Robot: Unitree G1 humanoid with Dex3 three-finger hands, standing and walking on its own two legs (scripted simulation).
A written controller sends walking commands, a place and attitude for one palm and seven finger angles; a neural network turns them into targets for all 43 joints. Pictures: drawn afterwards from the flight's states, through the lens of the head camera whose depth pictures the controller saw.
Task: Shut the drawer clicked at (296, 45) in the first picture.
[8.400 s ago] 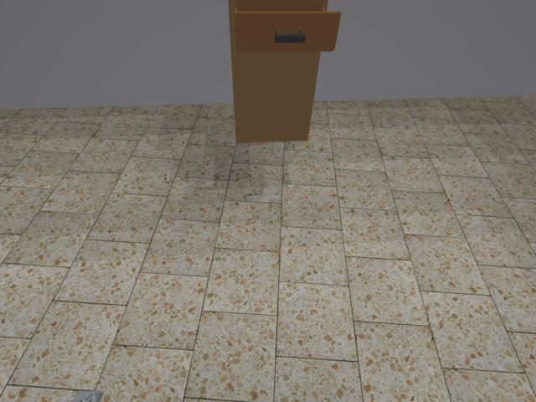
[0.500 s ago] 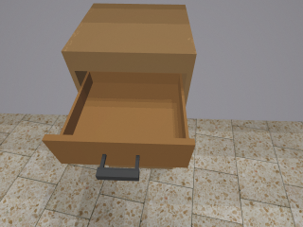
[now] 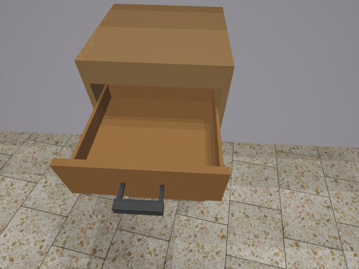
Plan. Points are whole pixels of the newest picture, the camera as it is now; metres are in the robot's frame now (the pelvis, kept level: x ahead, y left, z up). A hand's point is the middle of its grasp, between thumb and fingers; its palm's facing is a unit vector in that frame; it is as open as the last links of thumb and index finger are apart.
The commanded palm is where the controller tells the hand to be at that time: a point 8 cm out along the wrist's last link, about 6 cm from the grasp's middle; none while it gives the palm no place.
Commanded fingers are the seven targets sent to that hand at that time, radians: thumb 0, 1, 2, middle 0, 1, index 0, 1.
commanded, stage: look again from close up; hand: left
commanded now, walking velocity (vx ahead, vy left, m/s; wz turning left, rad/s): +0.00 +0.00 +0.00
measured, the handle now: (140, 197) +0.28 +0.12 -0.01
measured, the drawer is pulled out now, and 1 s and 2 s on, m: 0.30 0.30 0.30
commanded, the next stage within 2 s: shuffle to correct the standing spot in 0.24 s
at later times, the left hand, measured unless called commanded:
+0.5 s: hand out of the picture +0.00 +0.16 -0.18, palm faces +0.01 -0.98 -0.20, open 7.4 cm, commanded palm none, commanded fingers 0.00 0.90 0.90 -0.20 -0.30 -0.20 -0.30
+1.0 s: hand out of the picture +0.02 +0.11 -0.18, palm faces +0.04 -0.97 -0.22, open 7.4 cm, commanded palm none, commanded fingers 0.00 0.90 0.90 -0.20 -0.30 -0.20 -0.30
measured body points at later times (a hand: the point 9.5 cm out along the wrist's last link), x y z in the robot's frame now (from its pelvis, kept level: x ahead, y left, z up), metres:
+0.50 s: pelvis +0.00 -0.01 +0.00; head +0.02 -0.01 +0.45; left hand +0.00 +0.22 -0.16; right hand -0.02 -0.21 -0.17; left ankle -0.04 +0.09 -0.74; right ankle +0.00 -0.13 -0.74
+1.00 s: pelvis +0.00 -0.07 -0.01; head +0.02 -0.07 +0.44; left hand +0.02 +0.16 -0.16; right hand +0.03 -0.31 -0.17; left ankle -0.02 +0.05 -0.74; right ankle +0.00 -0.13 -0.74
